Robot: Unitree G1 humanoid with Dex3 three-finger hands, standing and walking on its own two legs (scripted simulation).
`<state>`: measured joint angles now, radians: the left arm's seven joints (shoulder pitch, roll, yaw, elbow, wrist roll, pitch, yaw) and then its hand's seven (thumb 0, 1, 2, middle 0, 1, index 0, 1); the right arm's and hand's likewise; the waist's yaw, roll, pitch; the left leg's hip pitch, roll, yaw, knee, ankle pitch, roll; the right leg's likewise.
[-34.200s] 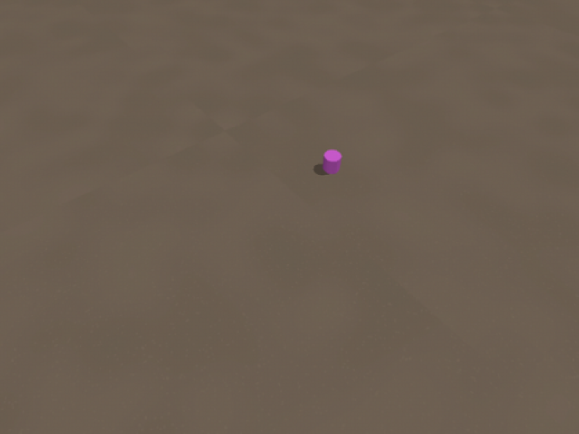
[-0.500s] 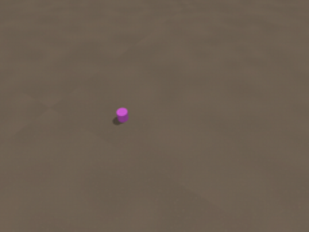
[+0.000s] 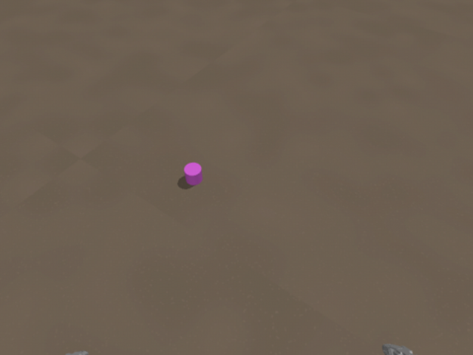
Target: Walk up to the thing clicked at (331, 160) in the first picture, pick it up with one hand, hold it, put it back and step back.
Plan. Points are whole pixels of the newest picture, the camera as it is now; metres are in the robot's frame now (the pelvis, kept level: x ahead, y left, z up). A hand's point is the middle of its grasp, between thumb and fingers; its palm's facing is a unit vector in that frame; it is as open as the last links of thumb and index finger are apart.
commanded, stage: step back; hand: left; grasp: from above
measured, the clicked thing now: (193, 173) +1.04 +0.24 -0.73
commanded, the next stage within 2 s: stand in 0.12 s
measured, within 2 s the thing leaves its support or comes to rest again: neither
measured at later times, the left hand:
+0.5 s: hand out of the picture +0.08 +0.24 -0.14, palm faces -0.02 -0.94 -0.33, open 7.4 cm
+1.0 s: hand out of the picture +0.07 +0.24 -0.14, palm faces -0.03 -0.94 -0.34, open 7.4 cm
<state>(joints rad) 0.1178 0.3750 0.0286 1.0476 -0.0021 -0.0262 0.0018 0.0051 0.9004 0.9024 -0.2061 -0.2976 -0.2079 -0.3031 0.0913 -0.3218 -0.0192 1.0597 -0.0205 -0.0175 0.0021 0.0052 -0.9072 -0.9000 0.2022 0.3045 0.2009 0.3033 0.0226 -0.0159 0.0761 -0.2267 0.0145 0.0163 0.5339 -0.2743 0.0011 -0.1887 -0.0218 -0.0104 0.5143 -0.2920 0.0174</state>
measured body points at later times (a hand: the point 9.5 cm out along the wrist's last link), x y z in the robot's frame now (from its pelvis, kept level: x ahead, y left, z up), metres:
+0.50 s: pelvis +0.00 +0.00 +0.01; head +0.01 +0.00 +0.46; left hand +0.08 +0.29 -0.12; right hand +0.09 -0.30 -0.12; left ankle +0.01 +0.12 -0.74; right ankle -0.01 -0.13 -0.74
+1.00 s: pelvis +0.00 -0.01 +0.01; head +0.01 -0.01 +0.46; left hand +0.07 +0.29 -0.12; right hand +0.07 -0.31 -0.12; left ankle +0.01 +0.12 -0.74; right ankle -0.01 -0.13 -0.74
